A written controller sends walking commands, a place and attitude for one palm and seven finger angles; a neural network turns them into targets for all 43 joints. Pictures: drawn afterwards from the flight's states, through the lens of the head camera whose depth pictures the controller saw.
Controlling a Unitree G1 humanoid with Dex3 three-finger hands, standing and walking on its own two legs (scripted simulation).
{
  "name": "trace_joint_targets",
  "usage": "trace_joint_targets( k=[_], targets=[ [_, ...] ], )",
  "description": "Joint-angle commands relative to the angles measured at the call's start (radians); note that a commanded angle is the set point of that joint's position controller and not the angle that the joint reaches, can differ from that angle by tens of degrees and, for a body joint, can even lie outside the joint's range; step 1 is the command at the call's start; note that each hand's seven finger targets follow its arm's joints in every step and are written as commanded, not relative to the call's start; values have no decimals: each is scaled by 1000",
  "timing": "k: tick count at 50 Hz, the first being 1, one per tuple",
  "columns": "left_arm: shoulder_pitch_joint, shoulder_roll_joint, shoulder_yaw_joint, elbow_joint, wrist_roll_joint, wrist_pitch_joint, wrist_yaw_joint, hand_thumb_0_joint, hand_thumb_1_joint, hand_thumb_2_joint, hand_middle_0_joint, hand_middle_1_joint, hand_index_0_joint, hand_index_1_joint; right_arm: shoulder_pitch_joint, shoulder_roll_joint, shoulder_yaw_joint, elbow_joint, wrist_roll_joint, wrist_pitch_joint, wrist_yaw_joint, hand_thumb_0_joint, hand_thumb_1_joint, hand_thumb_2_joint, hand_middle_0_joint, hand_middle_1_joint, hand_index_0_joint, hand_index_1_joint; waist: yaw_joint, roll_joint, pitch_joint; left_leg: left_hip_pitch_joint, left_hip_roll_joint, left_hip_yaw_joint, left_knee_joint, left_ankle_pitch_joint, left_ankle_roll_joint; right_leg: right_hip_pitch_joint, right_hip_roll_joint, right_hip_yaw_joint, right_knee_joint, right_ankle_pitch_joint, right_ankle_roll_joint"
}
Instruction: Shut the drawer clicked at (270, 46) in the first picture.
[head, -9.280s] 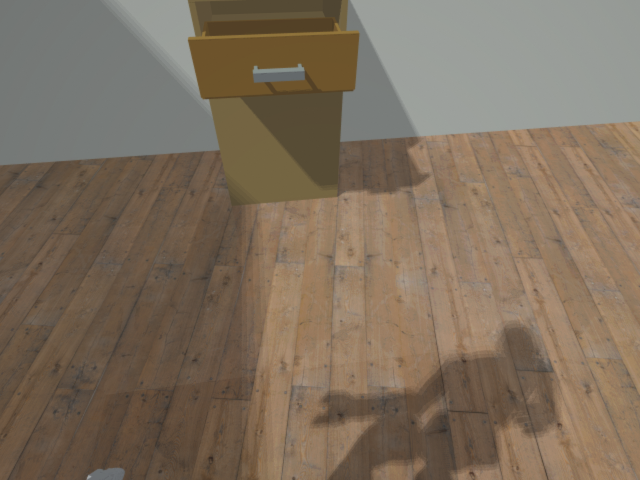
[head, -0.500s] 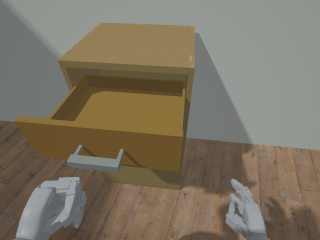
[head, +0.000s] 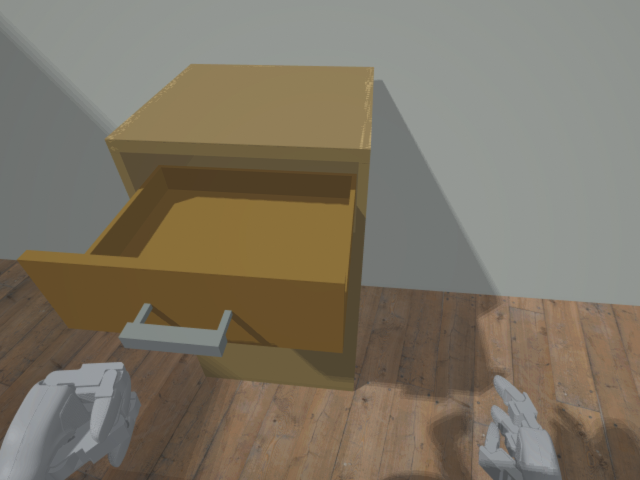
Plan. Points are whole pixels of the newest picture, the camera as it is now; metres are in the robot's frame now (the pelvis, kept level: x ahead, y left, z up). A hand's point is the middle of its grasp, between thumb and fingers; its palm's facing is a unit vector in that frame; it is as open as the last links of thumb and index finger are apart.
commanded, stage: bring the fist close to the handle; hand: left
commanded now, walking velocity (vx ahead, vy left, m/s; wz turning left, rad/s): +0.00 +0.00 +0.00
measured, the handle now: (180, 326) +0.31 +0.24 +0.03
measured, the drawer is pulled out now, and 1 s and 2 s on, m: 0.30 0.30 0.29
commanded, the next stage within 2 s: push the drawer shut in 1.46 s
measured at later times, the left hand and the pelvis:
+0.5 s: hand (148, 410) +0.17 +0.21 +0.08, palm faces +0.02 -1.00 -0.08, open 3.3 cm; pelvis +0.00 +0.01 -0.01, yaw +0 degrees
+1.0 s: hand (181, 403) +0.20 +0.19 +0.04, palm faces -0.01 -1.00 -0.06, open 3.3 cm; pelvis -0.01 +0.02 -0.03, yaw +0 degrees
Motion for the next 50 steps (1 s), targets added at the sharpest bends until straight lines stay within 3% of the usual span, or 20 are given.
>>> trace_joint_targets(
  k=[1, 4, 6, 8, 10, 11, 13, 16, 19, 21, 24, 26, 27, 31, 37, 38, 50],
  targets=[
    [-53, 145, 111, -187, -33, -71, -22, 0, 900, 900, -1400, -1600, -1400, -1600, -176, -88, -30, -176, 4, -86, -4, 0, -900, -900, 200, 300, 200, 300, 8, -30, 39, 120, -61, 51, -84, 111, 73, -148, 7, 43, -205, 244, 9],
    [-74, 119, 84, -160, -35, -69, -32, 0, 900, 900, -1400, -1600, -1400, -1600, -167, -91, -28, -173, 2, -87, -7, 0, -900, -900, 200, 300, 200, 300, -3, -62, 52, 119, -61, 48, -93, 101, 73, -165, 11, 33, -201, 225, 12],
    [-105, 108, 69, -136, -28, -71, -33, 0, 900, 900, -1400, -1600, -1400, -1600, -167, -96, -29, -163, 0, -89, -7, 0, -900, -900, 200, 300, 200, 300, -7, -45, 62, 122, -62, 47, -93, 93, 74, -171, 14, 29, -202, 215, 9],
    [-100, 95, 53, -115, -18, -71, -31, 0, 900, 900, -1400, -1600, -1400, -1600, -157, -97, -32, -163, -4, -82, -5, 0, -900, -900, 200, 300, 200, 300, -11, -64, 46, 119, -61, 47, -97, 95, 74, -176, 15, 20, -187, 218, 10],
    [-128, 85, 28, -135, -5, -81, -24, 0, 900, 900, -1400, -1600, -1400, -1600, -155, -98, -31, -168, -9, -76, 0, 0, -900, -900, 200, 300, 200, 300, -15, -33, 30, 124, -64, 48, -96, 96, 75, -181, 12, 16, -174, 217, 10],
    [-138, 108, 42, -133, 8, -82, -13, 0, 900, 900, -1400, -1600, -1400, -1600, -157, -98, -33, -163, -10, -74, 2, 0, -900, -900, 200, 300, 200, 300, -13, -19, 26, 120, -65, 49, -92, 93, 76, -176, 13, 17, -175, 215, 8],
    [-139, 90, 33, -112, 14, -91, -2, 0, 900, 900, -1400, -1600, -1400, -1600, -150, -94, -35, -164, -14, -61, 4, 0, -900, -900, 200, 300, 200, 300, -21, -63, 22, 110, -62, 48, -91, 91, 75, -188, 12, 9, -164, 205, 10],
    [-146, 117, 66, -108, 24, -107, 15, 0, 900, 900, -1400, -1600, -1400, -1600, -152, -94, -38, -164, -18, -41, 9, 0, -900, -900, 200, 300, 200, 300, -9, -12, -15, 109, -63, 52, -85, 107, 74, -174, 13, 6, -146, 219, 4],
    [-144, 74, 27, -84, 19, -119, 12, 0, 900, 900, -1400, -1600, -1400, -1600, -147, -94, -39, -170, -21, -22, 13, 0, -900, -900, 200, 300, 200, 300, -22, -11, -20, 100, -63, 56, -77, 118, 72, -188, 10, -4, -125, 239, 6],
    [-157, 93, 46, -53, 21, -122, 15, 0, 900, 900, -1400, -1600, -1400, -1600, -148, -97, -43, -164, -20, -11, 14, 0, -900, -900, 200, 300, 200, 300, -22, -20, -12, 79, -61, 52, -71, 110, 71, -192, 13, -4, -124, 230, 4],
    [-173, 56, -1, -48, 20, -138, 12, 0, 900, 900, -1400, -1600, -1400, -1600, -137, -103, -45, -173, -25, -2, 18, 0, -900, -900, 200, 300, 200, 300, -38, -34, -22, 71, -62, 49, -59, 108, 73, -218, 11, -10, -100, 228, 9],
    [-165, 56, -12, -55, 32, -150, 20, 0, 900, 900, -1400, -1600, -1400, -1600, -136, -104, -48, -173, -29, 1, 24, 0, -900, -900, 200, 300, 200, 300, -36, -9, -42, 71, -61, 45, -52, 121, 74, -220, 12, -18, -81, 238, 5],
    [-147, 43, -18, -54, 31, -156, 25, 0, 900, 900, -1400, -1600, -1400, -1600, -133, -99, -51, -179, -30, 4, 28, 0, -900, -900, 200, 300, 200, 300, -36, -26, -51, 63, -61, 44, -49, 118, 72, -225, 10, -21, -73, 234, 6],
    [-178, 64, -11, -49, 47, -181, 54, 0, 900, 900, -1400, -1600, -1400, -1600, -128, -105, -56, -178, -35, 29, 31, 0, -900, -900, 200, 300, 200, 300, -44, -29, -51, 30, -58, 40, -32, 92, 73, -260, 11, -23, -49, 195, 5],
    [-218, 37, -41, -13, 58, -212, 79, 0, 900, 900, -1400, -1600, -1400, -1600, -118, -108, -58, -190, -39, 67, 32, 0, -900, -900, 200, 300, 200, 300, -60, -33, -62, -13, -54, 35, -5, 35, 70, -318, 11, -25, -13, 121, 5],
    [-228, 40, -43, -8, 59, -216, 79, 0, 900, 900, -1400, -1600, -1400, -1600, -117, -110, -59, -188, -39, 71, 32, 0, -900, -900, 200, 300, 200, 300, -62, -13, -71, -14, -53, 36, 3, 35, 69, -326, 11, -21, -8, 119, 4],
    [-305, 47, -42, 80, 60, -249, 90, 0, 900, 900, -1400, -1600, -1400, -1600, -100, -112, -60, -199, -47, 124, 36, 0, -900, -900, 200, 300, 200, 300, -71, -27, -136, -82, -48, 35, 79, 53, 67, -382, 13, -15, 63, 143, 1]
  ],
)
